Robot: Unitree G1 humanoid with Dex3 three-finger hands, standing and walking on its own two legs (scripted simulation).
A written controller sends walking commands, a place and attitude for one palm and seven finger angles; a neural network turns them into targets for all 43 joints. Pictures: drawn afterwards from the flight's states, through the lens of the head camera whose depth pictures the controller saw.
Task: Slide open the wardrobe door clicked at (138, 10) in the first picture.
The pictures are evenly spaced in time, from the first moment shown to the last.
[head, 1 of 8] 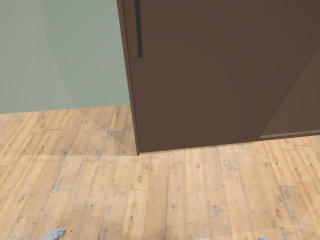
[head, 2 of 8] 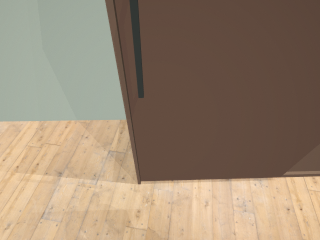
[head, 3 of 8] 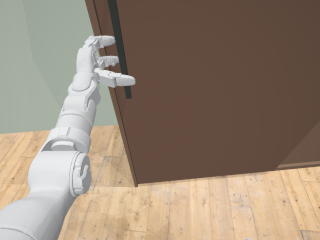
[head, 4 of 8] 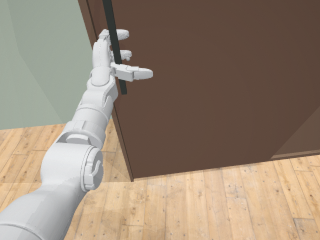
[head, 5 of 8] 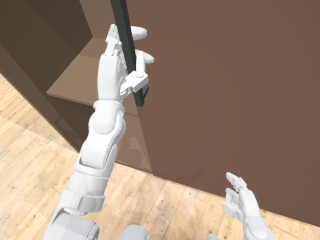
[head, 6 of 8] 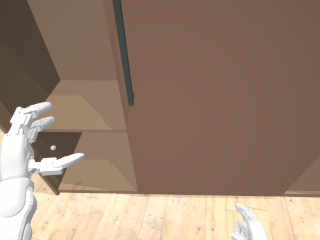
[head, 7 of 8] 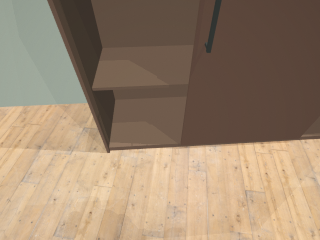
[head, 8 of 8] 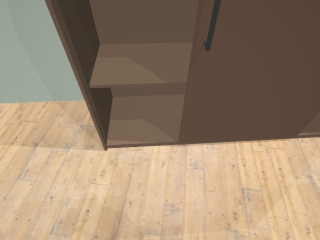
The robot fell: no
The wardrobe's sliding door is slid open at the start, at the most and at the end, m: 0.00 0.54 0.53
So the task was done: yes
